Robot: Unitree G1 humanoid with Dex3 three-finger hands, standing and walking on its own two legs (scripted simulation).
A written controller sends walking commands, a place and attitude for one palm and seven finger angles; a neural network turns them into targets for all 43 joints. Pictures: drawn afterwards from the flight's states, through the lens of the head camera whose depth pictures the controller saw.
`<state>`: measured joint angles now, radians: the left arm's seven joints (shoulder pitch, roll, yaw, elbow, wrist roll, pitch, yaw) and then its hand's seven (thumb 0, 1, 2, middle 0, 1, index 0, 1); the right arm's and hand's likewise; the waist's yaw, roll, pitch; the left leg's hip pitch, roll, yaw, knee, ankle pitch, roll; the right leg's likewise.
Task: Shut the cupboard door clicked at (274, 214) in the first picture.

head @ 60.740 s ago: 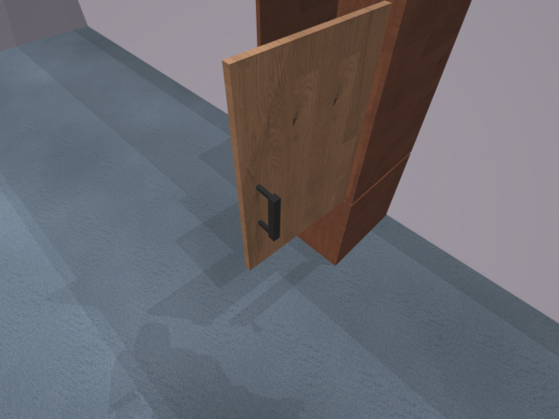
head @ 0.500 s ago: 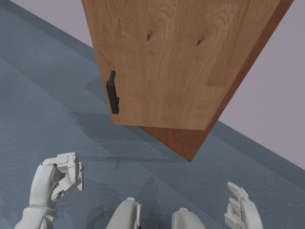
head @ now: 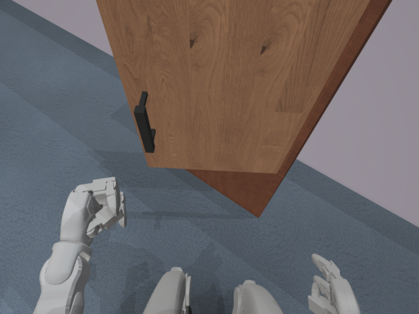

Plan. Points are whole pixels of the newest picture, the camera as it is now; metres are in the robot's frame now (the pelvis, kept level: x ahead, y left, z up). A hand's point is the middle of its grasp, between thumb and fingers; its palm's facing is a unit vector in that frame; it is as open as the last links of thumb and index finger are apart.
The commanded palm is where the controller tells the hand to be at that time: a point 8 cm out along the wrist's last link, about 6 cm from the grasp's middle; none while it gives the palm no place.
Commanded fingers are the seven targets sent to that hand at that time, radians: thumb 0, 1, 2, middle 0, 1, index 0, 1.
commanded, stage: bring the fist close to the handle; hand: left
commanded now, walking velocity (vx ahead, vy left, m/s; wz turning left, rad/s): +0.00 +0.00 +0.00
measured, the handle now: (147, 124) +0.50 +0.18 +0.02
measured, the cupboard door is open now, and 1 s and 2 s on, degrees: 34 34 22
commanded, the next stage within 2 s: push the door shut along its arc in 1.02 s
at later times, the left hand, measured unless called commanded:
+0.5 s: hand (144, 175) +0.36 +0.16 +0.03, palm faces +0.02 -1.00 -0.01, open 3.1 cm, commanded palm +0.35 +0.21 +0.03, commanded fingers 0.00 0.90 0.90 -1.30 -1.50 -1.30 -1.50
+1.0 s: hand (149, 166) +0.38 +0.15 +0.02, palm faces +0.06 -1.00 -0.04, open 3.1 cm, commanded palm +0.36 +0.20 +0.02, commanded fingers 0.00 0.90 0.90 -1.30 -1.50 -1.30 -1.50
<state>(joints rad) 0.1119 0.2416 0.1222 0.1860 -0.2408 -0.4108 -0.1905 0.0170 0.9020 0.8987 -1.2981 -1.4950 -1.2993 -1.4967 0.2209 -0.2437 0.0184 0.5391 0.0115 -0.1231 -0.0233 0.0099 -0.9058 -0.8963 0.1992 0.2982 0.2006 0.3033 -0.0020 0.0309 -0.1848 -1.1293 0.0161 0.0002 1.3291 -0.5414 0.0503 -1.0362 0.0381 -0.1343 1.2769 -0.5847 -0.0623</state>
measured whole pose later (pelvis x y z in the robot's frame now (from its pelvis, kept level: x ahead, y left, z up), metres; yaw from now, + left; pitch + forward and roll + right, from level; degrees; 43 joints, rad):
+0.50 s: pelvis +0.00 +0.01 +0.00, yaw -1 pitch +21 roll -3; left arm -0.24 0.19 0.10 0.54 -0.14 -0.50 -0.05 0.02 0.90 0.90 -1.30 -1.50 -1.30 -1.50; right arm 0.23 -0.24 0.01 0.60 -0.01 -0.05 0.01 0.01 -0.91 -0.90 0.20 0.30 0.20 0.30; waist -0.04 0.02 -0.18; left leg -1.15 0.01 0.04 1.31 -0.53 0.07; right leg -1.08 0.03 -0.10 1.27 -0.57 -0.04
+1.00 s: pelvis +0.00 +0.00 +0.00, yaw -1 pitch +22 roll -2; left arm -0.35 0.21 0.15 0.72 -0.12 -0.59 -0.03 0.02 0.90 0.90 -1.30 -1.49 -1.30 -1.50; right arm 0.27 -0.24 -0.01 0.63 -0.01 0.01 0.02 0.01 -0.91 -0.90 0.20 0.30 0.20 0.30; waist -0.05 0.02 -0.18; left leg -1.16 0.01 0.04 1.29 -0.52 0.06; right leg -1.09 0.03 -0.09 1.27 -0.56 -0.05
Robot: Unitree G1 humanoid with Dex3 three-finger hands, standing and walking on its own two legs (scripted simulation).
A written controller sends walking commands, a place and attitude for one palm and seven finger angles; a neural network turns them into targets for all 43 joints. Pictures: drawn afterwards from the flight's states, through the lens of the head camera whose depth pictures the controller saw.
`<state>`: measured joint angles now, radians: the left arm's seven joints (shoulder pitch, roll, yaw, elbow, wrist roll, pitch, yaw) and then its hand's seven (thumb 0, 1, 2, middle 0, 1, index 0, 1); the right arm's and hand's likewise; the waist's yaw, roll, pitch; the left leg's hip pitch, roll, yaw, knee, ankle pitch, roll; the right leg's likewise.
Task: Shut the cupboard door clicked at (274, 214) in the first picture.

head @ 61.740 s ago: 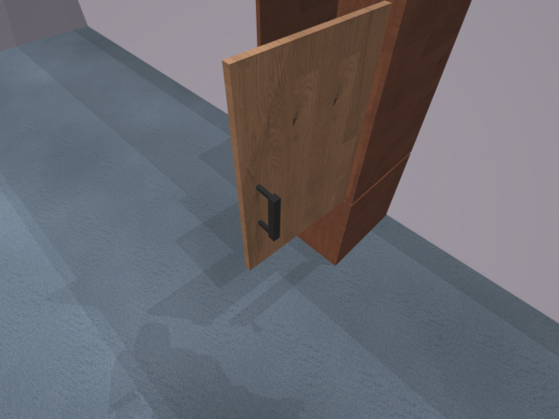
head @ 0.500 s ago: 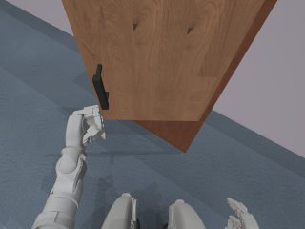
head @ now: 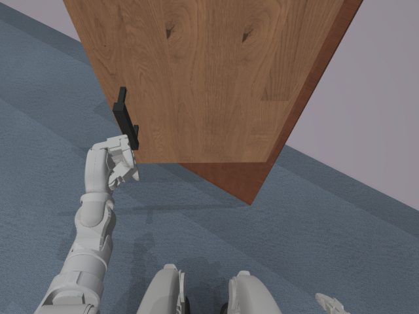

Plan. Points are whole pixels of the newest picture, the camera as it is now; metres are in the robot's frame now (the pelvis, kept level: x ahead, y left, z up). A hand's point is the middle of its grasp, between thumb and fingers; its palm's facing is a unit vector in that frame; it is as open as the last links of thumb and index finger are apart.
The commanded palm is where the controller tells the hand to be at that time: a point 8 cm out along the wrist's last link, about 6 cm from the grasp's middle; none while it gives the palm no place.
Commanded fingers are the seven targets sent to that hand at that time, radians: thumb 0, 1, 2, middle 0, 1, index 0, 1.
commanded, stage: bring the fist close to the handle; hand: left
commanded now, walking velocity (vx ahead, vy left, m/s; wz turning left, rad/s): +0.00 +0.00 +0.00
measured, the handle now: (128, 120) +0.49 +0.19 +0.02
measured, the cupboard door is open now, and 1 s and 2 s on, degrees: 34 22 11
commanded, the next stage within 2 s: push the door shut along its arc in 0.02 s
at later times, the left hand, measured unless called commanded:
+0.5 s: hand (140, 143) +0.43 +0.15 +0.02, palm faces -0.03 -1.00 -0.05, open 3.1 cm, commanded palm +0.42 +0.19 +0.02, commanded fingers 0.00 0.90 0.90 -1.30 -1.50 -1.30 -1.50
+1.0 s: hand (151, 120) +0.50 +0.14 +0.02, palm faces -0.16 -0.99 -0.05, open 3.1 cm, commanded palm +0.49 +0.17 +0.02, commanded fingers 0.00 0.90 0.90 -1.30 -1.50 -1.30 -1.50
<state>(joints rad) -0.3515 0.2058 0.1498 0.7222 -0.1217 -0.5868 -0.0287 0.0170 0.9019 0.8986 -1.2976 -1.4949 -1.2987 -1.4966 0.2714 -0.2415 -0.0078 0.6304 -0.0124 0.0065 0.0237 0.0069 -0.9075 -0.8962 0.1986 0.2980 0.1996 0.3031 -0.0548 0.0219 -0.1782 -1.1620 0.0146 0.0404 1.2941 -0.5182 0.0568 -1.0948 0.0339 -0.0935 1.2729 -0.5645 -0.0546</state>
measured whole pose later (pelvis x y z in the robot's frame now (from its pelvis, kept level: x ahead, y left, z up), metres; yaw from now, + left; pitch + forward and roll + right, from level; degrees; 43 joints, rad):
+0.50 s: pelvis +0.00 +0.00 -0.01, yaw +0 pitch +24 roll -2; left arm -0.61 0.29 0.20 0.95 -0.13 -0.56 -0.15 0.02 0.90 0.90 -1.32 -1.49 -1.30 -1.50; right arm 0.25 -0.25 0.00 0.63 0.00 0.01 0.01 0.00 -0.91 -0.90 0.20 0.30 0.20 0.30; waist -0.08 0.03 -0.18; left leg -1.23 0.02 0.03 1.34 -0.52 0.05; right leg -1.16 0.04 -0.11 1.31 -0.57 -0.06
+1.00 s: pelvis -0.01 +0.01 -0.02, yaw -1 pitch +28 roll -4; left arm -0.88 0.42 0.26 1.17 -0.09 -0.51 -0.25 0.02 0.90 0.90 -1.30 -1.49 -1.30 -1.50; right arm 0.33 -0.27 0.01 0.65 -0.01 0.03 0.02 0.00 -0.91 -0.90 0.20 0.30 0.20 0.30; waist -0.17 0.05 -0.17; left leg -1.35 0.03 0.02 1.39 -0.53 0.07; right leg -1.26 0.05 -0.11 1.34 -0.57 -0.05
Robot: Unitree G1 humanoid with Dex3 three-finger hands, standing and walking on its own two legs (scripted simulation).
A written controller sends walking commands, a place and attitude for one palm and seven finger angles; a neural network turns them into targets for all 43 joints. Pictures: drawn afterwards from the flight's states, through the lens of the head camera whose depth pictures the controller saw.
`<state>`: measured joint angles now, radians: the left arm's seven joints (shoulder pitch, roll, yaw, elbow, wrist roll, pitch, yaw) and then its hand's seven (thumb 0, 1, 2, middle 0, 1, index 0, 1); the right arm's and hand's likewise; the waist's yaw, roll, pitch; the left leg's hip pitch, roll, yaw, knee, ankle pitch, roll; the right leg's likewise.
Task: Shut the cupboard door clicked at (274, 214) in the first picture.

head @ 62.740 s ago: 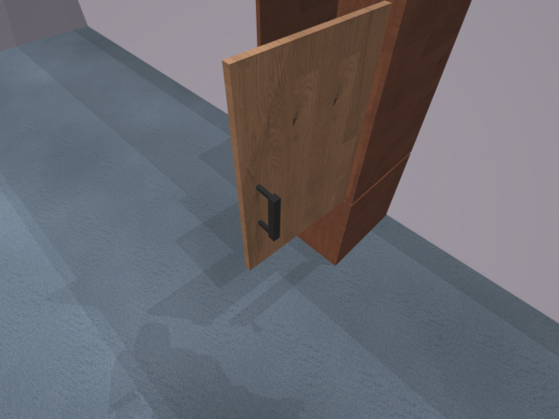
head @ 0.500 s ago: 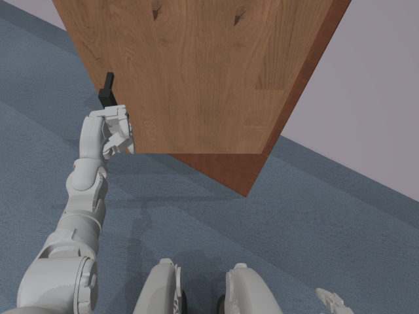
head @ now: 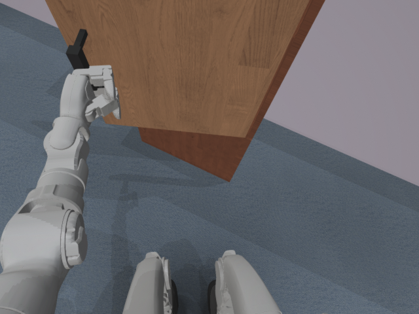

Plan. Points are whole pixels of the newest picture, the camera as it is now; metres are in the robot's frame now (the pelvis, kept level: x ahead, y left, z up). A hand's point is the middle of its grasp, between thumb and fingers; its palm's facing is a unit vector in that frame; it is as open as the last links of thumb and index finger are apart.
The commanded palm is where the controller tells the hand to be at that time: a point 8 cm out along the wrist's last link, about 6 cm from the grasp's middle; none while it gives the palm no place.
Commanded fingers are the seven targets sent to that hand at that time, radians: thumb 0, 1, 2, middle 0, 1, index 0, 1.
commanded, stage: push the door shut along its arc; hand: left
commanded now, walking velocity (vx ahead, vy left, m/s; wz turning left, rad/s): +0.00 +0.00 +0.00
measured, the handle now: (90, 70) +0.57 +0.20 +0.04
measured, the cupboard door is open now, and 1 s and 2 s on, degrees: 22 11 7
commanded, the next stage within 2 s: pull the fist back off the door in 0.98 s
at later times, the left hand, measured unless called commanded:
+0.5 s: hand (132, 77) +0.55 +0.11 +0.05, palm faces -0.27 -0.96 -0.04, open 3.1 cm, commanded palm +0.56 +0.14 +0.05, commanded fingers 0.00 0.90 0.90 -1.30 -1.50 -1.30 -1.50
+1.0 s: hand (145, 61) +0.59 +0.09 +0.05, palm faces -0.35 -0.93 -0.04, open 3.1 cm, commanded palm +0.61 +0.09 +0.05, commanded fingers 0.00 0.90 0.90 -1.30 -1.50 -1.30 -1.50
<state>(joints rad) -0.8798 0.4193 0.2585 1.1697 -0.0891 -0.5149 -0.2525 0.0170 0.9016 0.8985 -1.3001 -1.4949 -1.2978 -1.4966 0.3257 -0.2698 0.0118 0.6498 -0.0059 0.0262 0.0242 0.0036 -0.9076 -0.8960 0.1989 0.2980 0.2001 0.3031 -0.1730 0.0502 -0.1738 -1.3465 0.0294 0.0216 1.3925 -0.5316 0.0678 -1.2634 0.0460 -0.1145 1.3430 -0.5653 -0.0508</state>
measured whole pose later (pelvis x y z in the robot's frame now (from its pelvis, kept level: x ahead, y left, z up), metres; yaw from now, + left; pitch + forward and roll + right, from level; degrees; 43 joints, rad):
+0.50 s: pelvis +0.00 +0.01 -0.01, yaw -1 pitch +31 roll -6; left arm -1.11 0.51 0.26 1.25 -0.04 -0.41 -0.33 0.02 0.90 0.90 -1.30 -1.49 -1.30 -1.50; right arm 0.35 -0.27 0.04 0.65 -0.02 0.01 0.04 0.00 -0.91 -0.90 0.20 0.30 0.20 0.30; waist -0.24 0.07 -0.16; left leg -1.45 0.04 0.01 1.45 -0.55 0.08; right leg -1.36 0.06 -0.13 1.38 -0.57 -0.04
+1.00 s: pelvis +0.00 -0.01 -0.03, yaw -2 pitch +34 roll -7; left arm -1.33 0.63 0.24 1.32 0.00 -0.27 -0.41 0.01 0.90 0.92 -1.30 -1.49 -1.30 -1.50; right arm 0.38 -0.26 0.06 0.67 -0.03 -0.04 0.01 0.00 -0.91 -0.90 0.20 0.30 0.20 0.30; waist -0.29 0.07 -0.14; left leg -1.55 0.06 -0.01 1.51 -0.56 0.06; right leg -1.46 0.07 -0.14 1.43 -0.58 -0.06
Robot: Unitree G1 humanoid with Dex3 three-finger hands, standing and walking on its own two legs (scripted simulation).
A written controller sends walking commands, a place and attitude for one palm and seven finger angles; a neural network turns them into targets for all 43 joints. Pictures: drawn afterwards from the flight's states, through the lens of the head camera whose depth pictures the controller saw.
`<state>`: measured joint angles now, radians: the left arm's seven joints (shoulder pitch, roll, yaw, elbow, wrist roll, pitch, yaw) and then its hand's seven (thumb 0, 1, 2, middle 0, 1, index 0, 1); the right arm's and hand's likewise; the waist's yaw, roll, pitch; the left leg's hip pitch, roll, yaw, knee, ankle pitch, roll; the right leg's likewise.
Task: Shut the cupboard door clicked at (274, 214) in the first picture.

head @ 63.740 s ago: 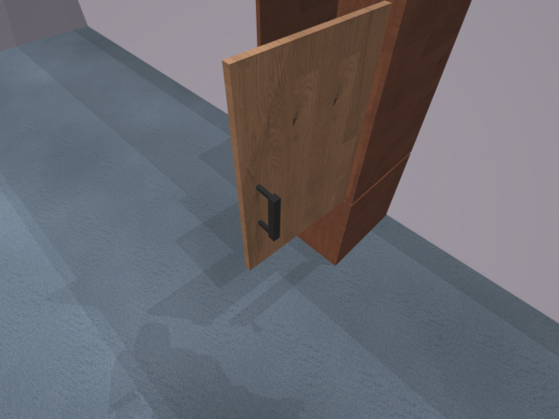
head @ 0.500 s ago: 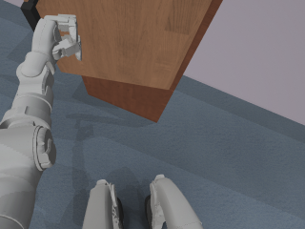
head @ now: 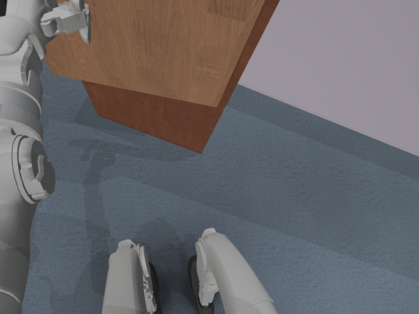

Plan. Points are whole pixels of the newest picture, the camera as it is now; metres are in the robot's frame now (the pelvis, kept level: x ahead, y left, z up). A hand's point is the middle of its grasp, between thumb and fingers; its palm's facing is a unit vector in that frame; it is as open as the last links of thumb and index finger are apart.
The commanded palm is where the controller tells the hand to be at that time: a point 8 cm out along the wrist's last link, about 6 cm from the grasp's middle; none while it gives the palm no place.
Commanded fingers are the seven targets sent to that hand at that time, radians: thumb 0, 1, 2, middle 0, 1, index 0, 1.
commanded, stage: pull the fist back off the door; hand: left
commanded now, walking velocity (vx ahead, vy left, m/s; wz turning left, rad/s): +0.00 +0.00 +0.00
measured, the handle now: out of the picture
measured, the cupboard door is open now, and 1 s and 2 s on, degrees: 11 7 7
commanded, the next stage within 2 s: draw the hand back to the body in 0.96 s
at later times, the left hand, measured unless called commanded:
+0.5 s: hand (102, 13) +0.59 +0.09 +0.08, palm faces +0.14 -0.99 +0.00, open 3.1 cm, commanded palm +0.55 +0.12 +0.08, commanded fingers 0.00 0.90 0.90 -1.30 -1.50 -1.30 -1.50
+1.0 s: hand (109, 62) +0.51 +0.09 +0.08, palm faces +0.12 -0.99 -0.04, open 3.1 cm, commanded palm +0.49 +0.13 +0.08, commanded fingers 0.00 0.90 0.90 -1.30 -1.50 -1.30 -1.50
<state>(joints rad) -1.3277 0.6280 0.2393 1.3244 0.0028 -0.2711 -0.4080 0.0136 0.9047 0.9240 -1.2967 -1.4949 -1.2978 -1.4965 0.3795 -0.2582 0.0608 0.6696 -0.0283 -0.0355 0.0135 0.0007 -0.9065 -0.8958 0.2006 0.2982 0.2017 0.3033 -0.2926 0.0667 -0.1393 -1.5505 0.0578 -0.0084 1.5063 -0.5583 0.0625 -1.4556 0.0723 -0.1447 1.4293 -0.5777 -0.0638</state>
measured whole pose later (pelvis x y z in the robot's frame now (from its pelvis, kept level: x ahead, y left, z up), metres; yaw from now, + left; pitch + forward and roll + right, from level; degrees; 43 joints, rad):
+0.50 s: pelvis +0.01 +0.00 +0.03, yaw +1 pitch +33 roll -5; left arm -1.16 0.37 0.36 1.29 0.09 -0.43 0.19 0.02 0.90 0.90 -1.30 -1.49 -1.30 -1.50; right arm 0.44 -0.21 0.03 0.66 -0.10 -0.01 0.14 0.00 -0.91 -0.90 0.20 0.30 0.20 0.30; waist -0.27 0.08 -0.17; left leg -1.43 0.05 0.01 1.38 -0.54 0.05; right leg -1.34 0.08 -0.12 1.32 -0.56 -0.07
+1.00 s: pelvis +0.02 -0.01 +0.04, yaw +4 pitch +28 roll -2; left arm -0.88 0.17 0.18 1.18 0.05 -0.61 0.23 0.02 0.90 0.90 -1.30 -1.50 -1.30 -1.50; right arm 0.28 -0.24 -0.03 0.65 -0.08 0.06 0.11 0.00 -0.91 -0.90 0.20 0.30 0.20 0.30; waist -0.17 0.04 -0.19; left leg -1.28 0.02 0.02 1.33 -0.54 0.04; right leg -1.21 0.04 -0.11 1.30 -0.58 -0.07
